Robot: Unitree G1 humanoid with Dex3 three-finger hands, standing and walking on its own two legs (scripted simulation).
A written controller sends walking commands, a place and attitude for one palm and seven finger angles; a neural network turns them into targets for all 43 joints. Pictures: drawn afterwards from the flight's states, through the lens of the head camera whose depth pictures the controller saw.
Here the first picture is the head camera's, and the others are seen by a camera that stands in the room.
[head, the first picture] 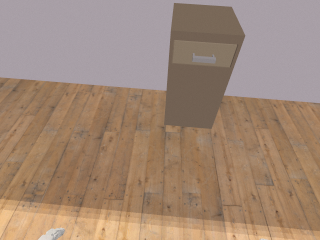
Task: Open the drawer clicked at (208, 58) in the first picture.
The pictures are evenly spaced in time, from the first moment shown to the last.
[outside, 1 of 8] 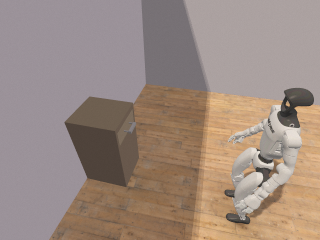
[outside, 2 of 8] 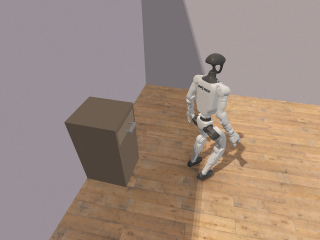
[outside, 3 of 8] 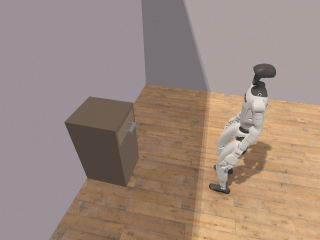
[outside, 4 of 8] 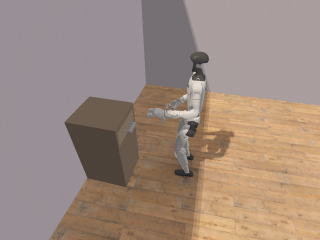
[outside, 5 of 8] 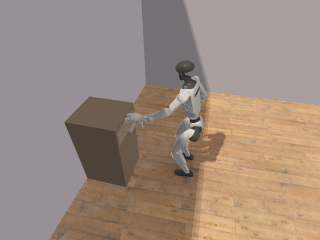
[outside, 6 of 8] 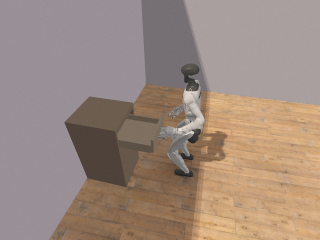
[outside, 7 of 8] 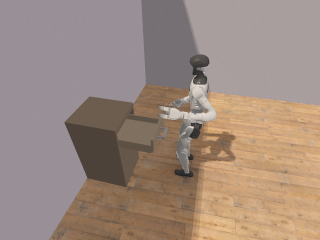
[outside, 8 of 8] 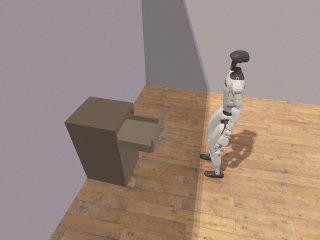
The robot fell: no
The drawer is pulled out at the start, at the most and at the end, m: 0.00 0.30 0.30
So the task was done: yes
